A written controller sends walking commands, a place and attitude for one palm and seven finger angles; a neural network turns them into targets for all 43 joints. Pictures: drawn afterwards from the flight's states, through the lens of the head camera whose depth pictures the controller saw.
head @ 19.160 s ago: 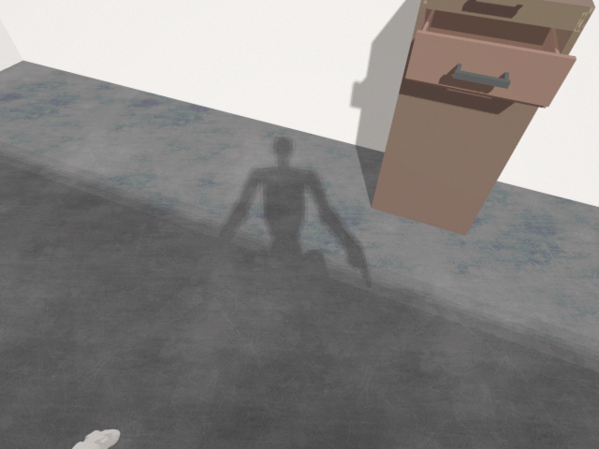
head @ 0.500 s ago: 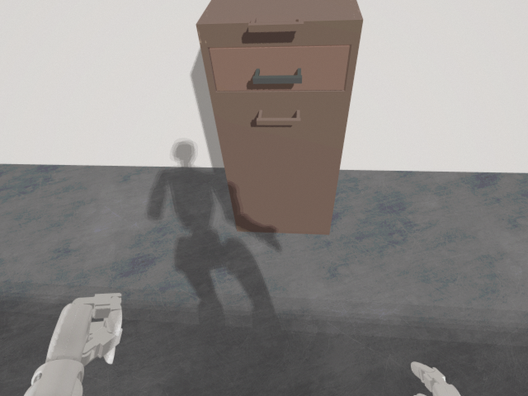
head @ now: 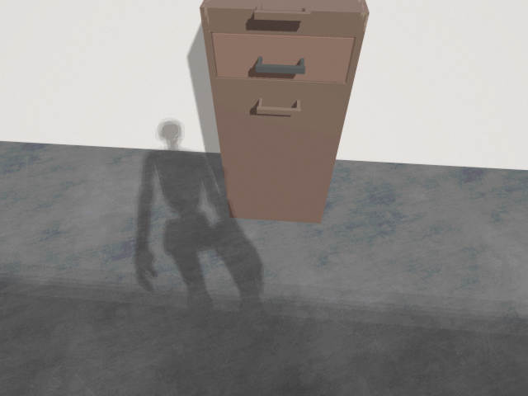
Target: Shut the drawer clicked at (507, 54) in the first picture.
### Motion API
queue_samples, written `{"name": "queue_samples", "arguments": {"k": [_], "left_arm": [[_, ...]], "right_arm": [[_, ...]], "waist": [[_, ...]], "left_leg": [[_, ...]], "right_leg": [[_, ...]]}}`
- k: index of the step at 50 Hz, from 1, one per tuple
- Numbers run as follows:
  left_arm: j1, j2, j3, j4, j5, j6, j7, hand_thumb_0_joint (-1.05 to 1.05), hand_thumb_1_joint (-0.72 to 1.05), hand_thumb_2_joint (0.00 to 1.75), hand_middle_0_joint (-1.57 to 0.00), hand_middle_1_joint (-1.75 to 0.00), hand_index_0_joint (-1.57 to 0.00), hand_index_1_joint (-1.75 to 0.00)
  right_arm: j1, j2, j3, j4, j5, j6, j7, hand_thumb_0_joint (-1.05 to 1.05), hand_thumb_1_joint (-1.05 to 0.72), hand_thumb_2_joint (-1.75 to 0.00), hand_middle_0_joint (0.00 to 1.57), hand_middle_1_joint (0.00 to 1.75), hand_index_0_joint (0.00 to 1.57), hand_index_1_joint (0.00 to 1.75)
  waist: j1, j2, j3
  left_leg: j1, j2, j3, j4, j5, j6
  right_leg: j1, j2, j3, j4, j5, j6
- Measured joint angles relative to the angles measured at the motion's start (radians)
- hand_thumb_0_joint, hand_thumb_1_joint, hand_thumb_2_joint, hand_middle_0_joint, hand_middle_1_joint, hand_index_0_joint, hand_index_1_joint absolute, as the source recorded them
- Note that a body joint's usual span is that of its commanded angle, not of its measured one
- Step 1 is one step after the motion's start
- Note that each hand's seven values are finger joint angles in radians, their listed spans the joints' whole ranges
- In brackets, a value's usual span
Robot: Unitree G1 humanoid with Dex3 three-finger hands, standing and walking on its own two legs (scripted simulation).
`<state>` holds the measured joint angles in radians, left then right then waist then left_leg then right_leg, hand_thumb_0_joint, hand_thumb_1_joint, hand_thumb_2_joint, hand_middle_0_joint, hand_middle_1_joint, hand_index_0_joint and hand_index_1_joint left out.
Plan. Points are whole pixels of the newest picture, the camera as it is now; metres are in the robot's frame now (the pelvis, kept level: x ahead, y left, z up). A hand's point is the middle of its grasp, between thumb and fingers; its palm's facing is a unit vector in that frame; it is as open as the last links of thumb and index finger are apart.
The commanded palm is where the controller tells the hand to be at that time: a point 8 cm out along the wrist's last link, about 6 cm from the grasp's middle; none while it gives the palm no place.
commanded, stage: let the arm hang, fingers relaxed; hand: left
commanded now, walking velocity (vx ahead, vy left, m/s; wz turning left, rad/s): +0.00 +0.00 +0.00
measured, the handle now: (280, 65) +0.93 +0.02 +0.02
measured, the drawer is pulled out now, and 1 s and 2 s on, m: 0.00 0.00 0.00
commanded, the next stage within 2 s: look to check the result in 0.48 s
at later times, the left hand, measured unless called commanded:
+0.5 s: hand out of the picture +0.02 +0.18 -0.18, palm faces +0.00 -0.98 -0.20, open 7.3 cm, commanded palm none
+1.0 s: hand out of the picture +0.04 +0.19 -0.17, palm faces -0.01 -0.97 -0.25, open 7.4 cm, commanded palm none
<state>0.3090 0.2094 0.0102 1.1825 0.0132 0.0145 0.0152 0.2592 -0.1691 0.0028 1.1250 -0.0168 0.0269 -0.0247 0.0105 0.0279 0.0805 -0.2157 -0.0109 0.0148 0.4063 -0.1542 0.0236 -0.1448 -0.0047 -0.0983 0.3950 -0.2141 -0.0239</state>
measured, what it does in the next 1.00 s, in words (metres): stands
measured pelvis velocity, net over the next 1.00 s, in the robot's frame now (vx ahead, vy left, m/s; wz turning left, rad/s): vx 0.02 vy -0.01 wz -0.02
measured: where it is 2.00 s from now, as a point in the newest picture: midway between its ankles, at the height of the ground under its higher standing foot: outside the picture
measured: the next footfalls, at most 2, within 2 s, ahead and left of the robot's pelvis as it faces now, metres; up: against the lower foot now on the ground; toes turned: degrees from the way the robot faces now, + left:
none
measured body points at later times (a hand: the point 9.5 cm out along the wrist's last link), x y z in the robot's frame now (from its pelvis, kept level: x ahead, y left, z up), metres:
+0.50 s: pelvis +0.01 +0.00 +0.00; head +0.02 +0.00 +0.45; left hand +0.03 +0.23 -0.16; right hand -0.01 -0.21 -0.17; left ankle +0.04 +0.10 -0.74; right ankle +0.00 -0.10 -0.74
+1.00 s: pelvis +0.02 -0.01 +0.00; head +0.04 -0.01 +0.45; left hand +0.04 +0.24 -0.15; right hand +0.04 -0.25 -0.16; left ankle +0.04 +0.10 -0.74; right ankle +0.00 -0.10 -0.74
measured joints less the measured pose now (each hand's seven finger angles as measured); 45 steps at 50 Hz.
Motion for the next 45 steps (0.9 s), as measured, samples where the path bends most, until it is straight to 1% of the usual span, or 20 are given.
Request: {"name": "queue_samples", "arguments": {"k": [6,12,17,27,36,45], "left_arm": [[-0.027,-0.022,0.003,-0.005,0.000,-0.006,0.005,0.00,0.90,0.90,-0.31,-0.42,-0.30,-0.42],[-0.064,-0.044,0.004,-0.023,0.000,-0.015,0.007,0.00,0.90,0.90,-0.23,-0.34,-0.23,-0.33],[-0.086,-0.060,0.003,-0.033,0.000,-0.020,0.009,0.00,0.91,0.90,-0.21,-0.31,-0.21,-0.31],[-0.078,-0.051,0.007,-0.029,0.000,-0.022,0.008,0.00,0.91,0.90,-0.20,-0.30,-0.20,-0.30],[-0.067,-0.038,0.009,-0.016,0.000,-0.023,0.006,0.00,0.91,0.90,-0.20,-0.30,-0.20,-0.30],[-0.084,-0.017,0.009,-0.013,0.001,-0.025,0.002,0.00,0.90,0.90,-0.20,-0.30,-0.20,-0.30]], "right_arm": [[0.016,0.017,-0.004,0.020,-0.003,-0.003,-0.001,0.00,-0.91,-0.89,0.20,0.30,0.20,0.29],[0.025,0.030,-0.007,0.025,-0.004,-0.011,-0.004,0.00,-0.91,-0.89,0.20,0.30,0.20,0.29],[0.024,0.038,-0.007,0.025,-0.004,-0.017,-0.006,0.00,-0.91,-0.89,0.20,0.30,0.20,0.29],[0.012,0.037,-0.010,0.020,-0.003,-0.021,-0.007,0.00,-0.91,-0.89,0.20,0.30,0.20,0.29],[-0.011,0.012,-0.013,0.021,-0.001,-0.022,-0.007,0.00,-0.91,-0.89,0.20,0.30,0.20,0.29],[-0.045,-0.023,-0.014,0.017,0.000,-0.024,-0.005,0.00,-0.91,-0.89,0.20,0.30,0.20,0.29]], "waist": [[-0.010,-0.002,-0.014],[-0.019,-0.012,-0.027],[-0.024,-0.018,-0.030],[-0.023,-0.017,-0.020],[-0.017,-0.014,-0.010],[-0.013,-0.011,-0.008]], "left_leg": [[0.001,-0.005,0.010,-0.004,0.002,0.003],[0.003,-0.005,0.014,-0.003,-0.002,0.003],[0.007,-0.005,0.015,-0.003,-0.005,0.003],[0.013,0.000,0.017,-0.005,-0.011,0.000],[0.025,0.001,0.016,-0.013,-0.015,-0.002],[0.038,0.003,0.016,-0.027,-0.014,-0.005]], "right_leg": [[-0.010,-0.006,0.009,0.016,-0.006,0.003],[-0.012,-0.007,0.014,0.022,-0.011,0.004],[-0.008,-0.006,0.015,0.021,-0.013,0.003],[-0.001,-0.002,0.018,0.011,-0.014,0.002],[0.015,0.001,0.017,-0.002,-0.015,0.001],[0.027,0.004,0.018,-0.017,-0.013,-0.002]]}}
